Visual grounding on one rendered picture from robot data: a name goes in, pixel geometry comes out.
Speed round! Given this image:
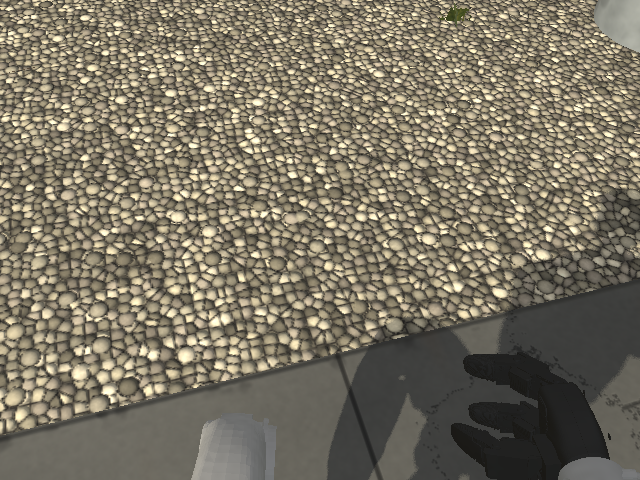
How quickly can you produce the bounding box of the robot right forearm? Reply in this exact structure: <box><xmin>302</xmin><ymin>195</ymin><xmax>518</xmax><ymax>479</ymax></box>
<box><xmin>558</xmin><ymin>457</ymin><xmax>624</xmax><ymax>480</ymax></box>

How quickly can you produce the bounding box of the robot right hand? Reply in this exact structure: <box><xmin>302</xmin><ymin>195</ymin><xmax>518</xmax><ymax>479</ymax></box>
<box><xmin>451</xmin><ymin>352</ymin><xmax>611</xmax><ymax>480</ymax></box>

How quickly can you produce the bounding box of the left robot thigh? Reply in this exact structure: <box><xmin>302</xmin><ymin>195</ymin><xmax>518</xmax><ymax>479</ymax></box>
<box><xmin>191</xmin><ymin>413</ymin><xmax>277</xmax><ymax>480</ymax></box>

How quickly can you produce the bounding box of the left robot shin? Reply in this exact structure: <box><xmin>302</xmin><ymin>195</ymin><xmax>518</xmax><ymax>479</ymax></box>
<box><xmin>199</xmin><ymin>420</ymin><xmax>214</xmax><ymax>449</ymax></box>

